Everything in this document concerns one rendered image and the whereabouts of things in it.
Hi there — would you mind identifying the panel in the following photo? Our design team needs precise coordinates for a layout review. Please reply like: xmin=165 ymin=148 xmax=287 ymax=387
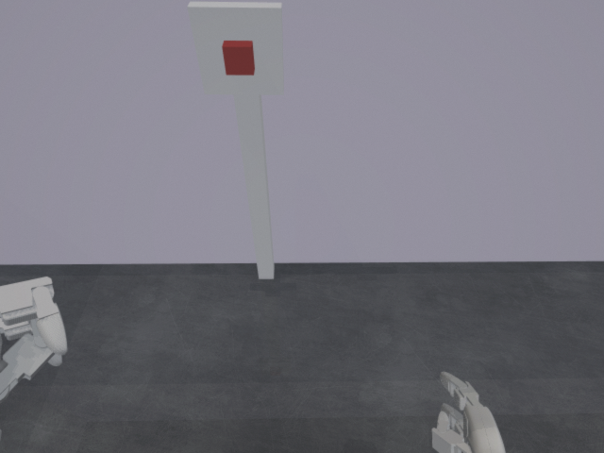
xmin=187 ymin=2 xmax=284 ymax=279

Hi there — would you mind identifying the right robot hand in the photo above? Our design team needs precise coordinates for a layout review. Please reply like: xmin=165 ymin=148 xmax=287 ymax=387
xmin=432 ymin=372 xmax=506 ymax=453

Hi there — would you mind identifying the button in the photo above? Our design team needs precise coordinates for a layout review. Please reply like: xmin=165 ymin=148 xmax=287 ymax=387
xmin=222 ymin=41 xmax=255 ymax=76

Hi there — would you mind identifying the left robot hand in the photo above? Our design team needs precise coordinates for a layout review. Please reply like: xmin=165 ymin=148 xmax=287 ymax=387
xmin=0 ymin=277 xmax=67 ymax=403

